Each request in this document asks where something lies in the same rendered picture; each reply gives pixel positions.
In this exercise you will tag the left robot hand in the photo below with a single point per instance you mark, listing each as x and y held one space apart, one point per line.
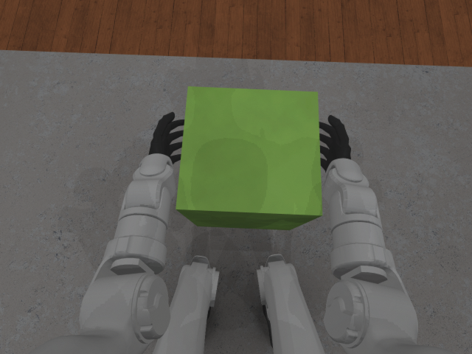
162 137

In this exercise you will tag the right robot upper arm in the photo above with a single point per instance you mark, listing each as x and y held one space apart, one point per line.
369 318

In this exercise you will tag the right robot foot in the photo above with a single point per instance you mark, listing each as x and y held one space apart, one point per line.
269 325

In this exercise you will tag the left robot upper arm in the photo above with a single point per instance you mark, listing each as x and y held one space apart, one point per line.
120 314

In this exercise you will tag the robot left forearm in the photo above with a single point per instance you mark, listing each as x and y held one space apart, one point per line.
138 244

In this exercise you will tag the robot right forearm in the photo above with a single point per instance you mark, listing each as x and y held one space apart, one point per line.
359 250

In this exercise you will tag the robot left thigh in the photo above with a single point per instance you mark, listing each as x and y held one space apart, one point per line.
195 293

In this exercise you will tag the carton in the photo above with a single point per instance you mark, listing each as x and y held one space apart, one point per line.
250 158

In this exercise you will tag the right robot hand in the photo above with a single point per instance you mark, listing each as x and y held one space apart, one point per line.
338 143

